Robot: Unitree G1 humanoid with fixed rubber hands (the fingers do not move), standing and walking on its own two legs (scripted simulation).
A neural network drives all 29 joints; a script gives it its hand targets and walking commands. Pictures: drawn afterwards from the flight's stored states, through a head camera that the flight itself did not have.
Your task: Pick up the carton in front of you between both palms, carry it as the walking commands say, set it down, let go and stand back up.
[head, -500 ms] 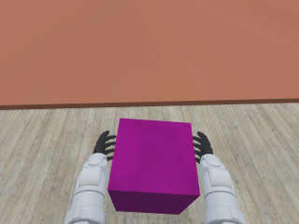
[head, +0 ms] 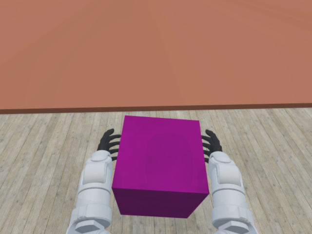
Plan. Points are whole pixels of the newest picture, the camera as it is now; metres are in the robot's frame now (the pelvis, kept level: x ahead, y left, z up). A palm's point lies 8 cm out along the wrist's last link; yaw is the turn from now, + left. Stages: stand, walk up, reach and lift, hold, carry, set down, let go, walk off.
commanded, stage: reach and lift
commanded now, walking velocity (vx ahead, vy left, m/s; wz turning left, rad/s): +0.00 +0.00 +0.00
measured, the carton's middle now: (157, 170) +0.30 +0.00 -0.04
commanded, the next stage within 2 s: hold in 0.58 s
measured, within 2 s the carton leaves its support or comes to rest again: neither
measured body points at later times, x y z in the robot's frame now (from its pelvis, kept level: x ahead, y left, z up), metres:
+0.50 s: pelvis +0.02 +0.00 +0.01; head -0.01 +0.00 +0.46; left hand +0.32 +0.15 +0.03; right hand +0.32 -0.15 +0.03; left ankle +0.03 +0.12 -0.74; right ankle +0.03 -0.12 -0.74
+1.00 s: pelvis +0.01 +0.00 +0.00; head -0.04 +0.00 +0.45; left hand +0.31 +0.15 +0.05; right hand +0.31 -0.15 +0.05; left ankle +0.03 +0.12 -0.74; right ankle +0.03 -0.12 -0.74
